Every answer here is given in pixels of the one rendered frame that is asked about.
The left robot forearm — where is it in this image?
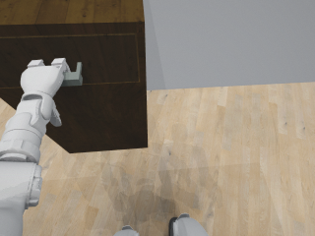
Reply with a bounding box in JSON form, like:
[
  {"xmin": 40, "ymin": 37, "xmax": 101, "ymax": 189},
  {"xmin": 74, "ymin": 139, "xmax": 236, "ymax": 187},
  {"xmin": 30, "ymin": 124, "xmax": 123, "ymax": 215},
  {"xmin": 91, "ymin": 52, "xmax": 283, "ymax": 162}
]
[{"xmin": 0, "ymin": 90, "xmax": 54, "ymax": 165}]

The robot left hand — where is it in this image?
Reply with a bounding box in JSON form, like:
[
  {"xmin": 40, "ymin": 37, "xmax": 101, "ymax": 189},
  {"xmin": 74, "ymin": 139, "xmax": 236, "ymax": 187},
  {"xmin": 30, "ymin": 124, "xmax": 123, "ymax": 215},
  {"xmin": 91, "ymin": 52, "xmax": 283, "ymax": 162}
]
[{"xmin": 20, "ymin": 58, "xmax": 71, "ymax": 127}]

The handle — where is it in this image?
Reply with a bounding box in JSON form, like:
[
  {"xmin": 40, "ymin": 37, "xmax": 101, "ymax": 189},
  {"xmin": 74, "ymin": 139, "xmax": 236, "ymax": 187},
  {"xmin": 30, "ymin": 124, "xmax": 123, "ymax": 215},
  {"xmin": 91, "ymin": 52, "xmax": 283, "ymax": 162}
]
[{"xmin": 61, "ymin": 62, "xmax": 83, "ymax": 87}]

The left robot shin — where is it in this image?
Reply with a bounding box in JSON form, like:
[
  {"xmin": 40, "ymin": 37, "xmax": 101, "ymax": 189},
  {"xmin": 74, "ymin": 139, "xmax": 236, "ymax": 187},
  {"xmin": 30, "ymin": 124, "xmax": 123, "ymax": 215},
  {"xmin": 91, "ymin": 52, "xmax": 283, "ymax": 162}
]
[{"xmin": 122, "ymin": 225, "xmax": 134, "ymax": 231}]

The robot shin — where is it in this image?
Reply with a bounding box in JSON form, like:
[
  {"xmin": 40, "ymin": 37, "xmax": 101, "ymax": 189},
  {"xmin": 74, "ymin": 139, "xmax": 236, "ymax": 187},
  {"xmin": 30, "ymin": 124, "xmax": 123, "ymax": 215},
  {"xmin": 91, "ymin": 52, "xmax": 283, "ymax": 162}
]
[
  {"xmin": 177, "ymin": 213, "xmax": 190, "ymax": 220},
  {"xmin": 122, "ymin": 225, "xmax": 134, "ymax": 231}
]

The left robot upper arm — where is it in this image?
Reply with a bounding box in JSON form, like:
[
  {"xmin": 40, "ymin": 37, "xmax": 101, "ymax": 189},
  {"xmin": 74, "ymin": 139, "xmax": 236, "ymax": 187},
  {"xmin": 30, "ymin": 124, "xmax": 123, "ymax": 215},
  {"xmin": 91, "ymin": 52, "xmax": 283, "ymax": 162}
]
[{"xmin": 0, "ymin": 161, "xmax": 43, "ymax": 236}]

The drawer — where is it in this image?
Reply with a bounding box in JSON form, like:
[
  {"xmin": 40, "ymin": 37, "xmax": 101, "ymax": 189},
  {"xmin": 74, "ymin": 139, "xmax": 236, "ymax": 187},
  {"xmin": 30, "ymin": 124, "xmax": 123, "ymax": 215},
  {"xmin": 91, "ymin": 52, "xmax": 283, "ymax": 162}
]
[{"xmin": 0, "ymin": 32, "xmax": 139, "ymax": 88}]

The cabinet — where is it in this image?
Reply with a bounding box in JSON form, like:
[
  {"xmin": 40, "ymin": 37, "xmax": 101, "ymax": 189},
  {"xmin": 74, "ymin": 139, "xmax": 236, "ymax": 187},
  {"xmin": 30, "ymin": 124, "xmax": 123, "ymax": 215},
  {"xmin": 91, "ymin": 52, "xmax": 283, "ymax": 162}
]
[{"xmin": 0, "ymin": 0, "xmax": 148, "ymax": 153}]

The right robot shin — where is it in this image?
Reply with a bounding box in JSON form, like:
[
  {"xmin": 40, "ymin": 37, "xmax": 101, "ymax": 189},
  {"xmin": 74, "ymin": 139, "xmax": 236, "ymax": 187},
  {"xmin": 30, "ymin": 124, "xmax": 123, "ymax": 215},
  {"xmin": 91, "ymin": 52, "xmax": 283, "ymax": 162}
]
[{"xmin": 177, "ymin": 213, "xmax": 190, "ymax": 220}]

